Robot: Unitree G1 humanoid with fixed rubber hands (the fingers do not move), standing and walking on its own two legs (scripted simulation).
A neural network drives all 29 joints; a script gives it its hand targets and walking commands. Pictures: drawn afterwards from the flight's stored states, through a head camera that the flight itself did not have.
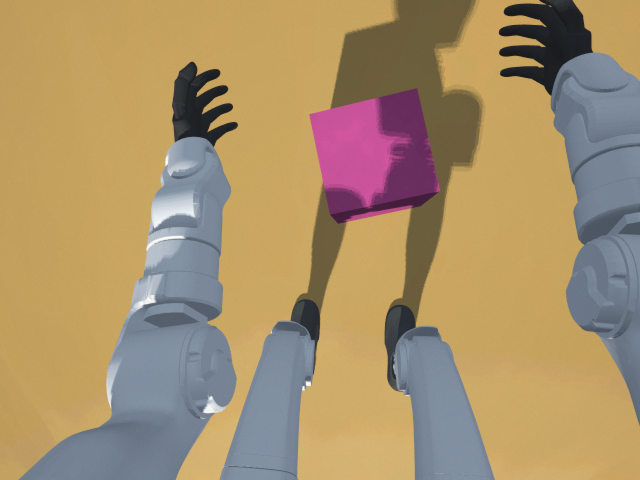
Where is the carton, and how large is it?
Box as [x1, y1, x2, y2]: [309, 88, 439, 223]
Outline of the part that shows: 416,88 309,114 329,212 338,223 418,206 439,191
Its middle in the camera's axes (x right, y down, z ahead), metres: +0.11 -0.15 +0.86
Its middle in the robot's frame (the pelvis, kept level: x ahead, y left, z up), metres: +0.54 -0.01 -0.54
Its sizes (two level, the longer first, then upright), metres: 0.210 0.200 0.250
